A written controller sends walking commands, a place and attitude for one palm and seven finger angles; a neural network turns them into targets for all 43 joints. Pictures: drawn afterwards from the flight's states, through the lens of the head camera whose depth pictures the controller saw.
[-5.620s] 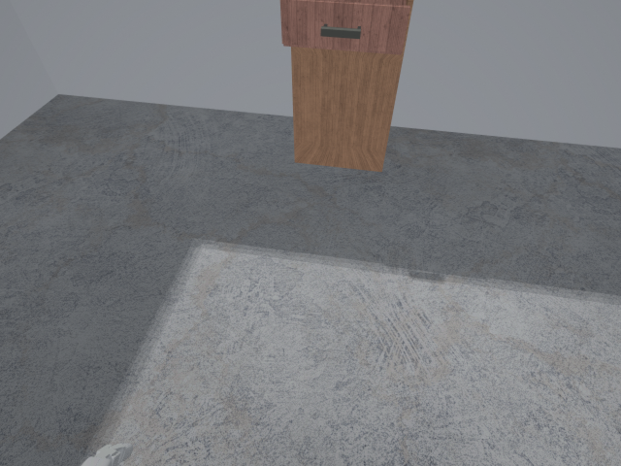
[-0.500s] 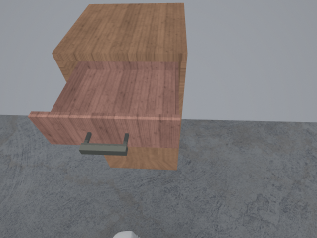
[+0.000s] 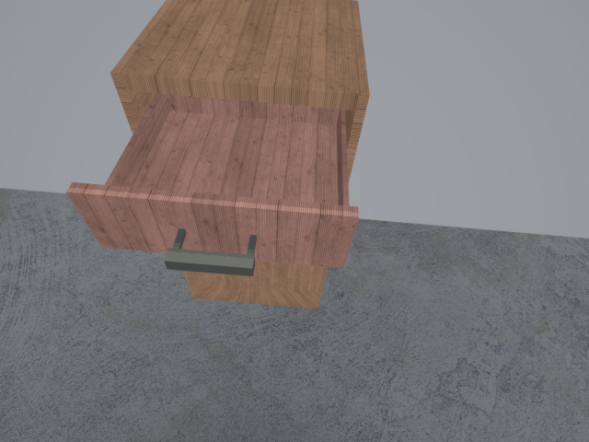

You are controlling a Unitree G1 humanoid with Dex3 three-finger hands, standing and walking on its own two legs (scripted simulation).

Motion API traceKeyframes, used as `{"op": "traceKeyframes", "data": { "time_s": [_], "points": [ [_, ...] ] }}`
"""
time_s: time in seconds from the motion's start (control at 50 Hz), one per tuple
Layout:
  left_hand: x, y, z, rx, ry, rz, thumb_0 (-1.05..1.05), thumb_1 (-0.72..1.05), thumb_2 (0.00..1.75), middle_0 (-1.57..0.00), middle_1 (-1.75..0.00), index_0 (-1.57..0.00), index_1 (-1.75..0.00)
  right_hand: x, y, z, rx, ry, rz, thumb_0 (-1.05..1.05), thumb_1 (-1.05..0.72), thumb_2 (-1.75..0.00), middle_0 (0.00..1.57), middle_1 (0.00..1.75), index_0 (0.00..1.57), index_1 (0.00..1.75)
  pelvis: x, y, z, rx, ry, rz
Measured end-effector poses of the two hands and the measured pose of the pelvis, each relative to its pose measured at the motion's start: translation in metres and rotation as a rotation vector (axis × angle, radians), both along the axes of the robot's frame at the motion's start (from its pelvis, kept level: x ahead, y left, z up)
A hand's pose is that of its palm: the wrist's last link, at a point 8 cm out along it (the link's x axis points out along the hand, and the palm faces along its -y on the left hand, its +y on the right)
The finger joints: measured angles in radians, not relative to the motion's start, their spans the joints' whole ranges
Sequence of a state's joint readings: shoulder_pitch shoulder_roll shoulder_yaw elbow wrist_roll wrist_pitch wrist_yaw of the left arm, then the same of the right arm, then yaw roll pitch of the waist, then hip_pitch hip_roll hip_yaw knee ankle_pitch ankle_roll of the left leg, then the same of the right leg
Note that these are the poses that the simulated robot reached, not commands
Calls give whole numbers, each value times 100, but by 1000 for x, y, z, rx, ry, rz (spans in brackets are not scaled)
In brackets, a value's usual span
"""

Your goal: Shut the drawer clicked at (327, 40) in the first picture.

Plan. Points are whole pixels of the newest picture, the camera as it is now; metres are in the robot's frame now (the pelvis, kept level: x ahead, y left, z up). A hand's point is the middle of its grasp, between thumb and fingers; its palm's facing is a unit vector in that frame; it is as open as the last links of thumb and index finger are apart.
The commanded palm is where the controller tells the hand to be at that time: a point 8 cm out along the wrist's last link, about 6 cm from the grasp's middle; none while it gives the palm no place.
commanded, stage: come to a stop and stand still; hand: left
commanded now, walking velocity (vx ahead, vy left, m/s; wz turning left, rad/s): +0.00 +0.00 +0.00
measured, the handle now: (213, 250) +0.37 +0.16 +0.01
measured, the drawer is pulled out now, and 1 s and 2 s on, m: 0.26 0.26 0.26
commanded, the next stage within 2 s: look again from close up in 0.58 s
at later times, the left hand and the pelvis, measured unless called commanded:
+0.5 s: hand out of the picture -0.05 +0.10 -0.18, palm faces +0.05 -0.99 -0.15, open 7.3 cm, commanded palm none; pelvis -0.04 -0.06 +0.00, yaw +1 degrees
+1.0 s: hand out of the picture +0.02 +0.19 -0.18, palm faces +0.03 -0.97 -0.24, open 7.3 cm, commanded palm none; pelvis -0.02 +0.00 -0.01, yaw +0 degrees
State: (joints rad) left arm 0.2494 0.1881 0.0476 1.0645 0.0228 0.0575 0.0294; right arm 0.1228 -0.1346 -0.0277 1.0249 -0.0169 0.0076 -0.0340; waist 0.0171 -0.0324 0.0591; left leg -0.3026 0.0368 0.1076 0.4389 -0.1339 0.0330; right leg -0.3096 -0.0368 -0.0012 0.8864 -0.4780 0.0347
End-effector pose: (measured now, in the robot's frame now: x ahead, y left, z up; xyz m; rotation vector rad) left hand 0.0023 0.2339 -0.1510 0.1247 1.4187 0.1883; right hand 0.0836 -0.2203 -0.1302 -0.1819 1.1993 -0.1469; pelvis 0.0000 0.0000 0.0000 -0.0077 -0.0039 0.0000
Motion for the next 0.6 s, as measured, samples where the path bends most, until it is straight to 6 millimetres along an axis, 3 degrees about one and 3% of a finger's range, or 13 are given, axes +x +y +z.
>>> {"op": "traceKeyframes", "data": {
  "time_s": [0.14, 0.26, 0.4, 0.5, 0.6],
  "points": [
    [-20, -24, 9, 50, -28, -31, 1, 91, 90, -20, -30, -20, -30, -51, -29, -23, 57, 45, -65, 0, -92, -90, 20, 30, 20, 30, -25, -25, -6, 21, -12, 1],
    [-42, -52, 17, 33, -23, -22, 1, 91, 90, -20, -30, -20, -30, -102, -55, -22, 54, 150, -87, 0, -92, -90, 20, 30, 20, 30, -30, -42, 1, 22, -20, -2],
    [-51, -77, 5, -22, -5, -12, 1, 92, 90, -20, -30, -21, -30, -152, -59, -20, 34, 279, -86, 0, -92, -90, 19, 30, 19, 30, -37, -53, -1, 6, -29, 18],
    [-60, -84, 3, -46, 20, -5, 1, 92, 90, -20, -30, -21, -30, -170, -52, -18, 47, 328, -92, 1, -91, -90, 19, 30, 20, 30, -41, -55, 0, 1, -31, 15],
    [-63, -83, 3, -49, 35, -1, 1, 91, 90, -20, -30, -21, -30, -169, -42, -19, 63, 324, -97, 1, -91, -90, 19, 30, 20, 30, -40, -53, 0, -1, -31, 14]
  ]
}}
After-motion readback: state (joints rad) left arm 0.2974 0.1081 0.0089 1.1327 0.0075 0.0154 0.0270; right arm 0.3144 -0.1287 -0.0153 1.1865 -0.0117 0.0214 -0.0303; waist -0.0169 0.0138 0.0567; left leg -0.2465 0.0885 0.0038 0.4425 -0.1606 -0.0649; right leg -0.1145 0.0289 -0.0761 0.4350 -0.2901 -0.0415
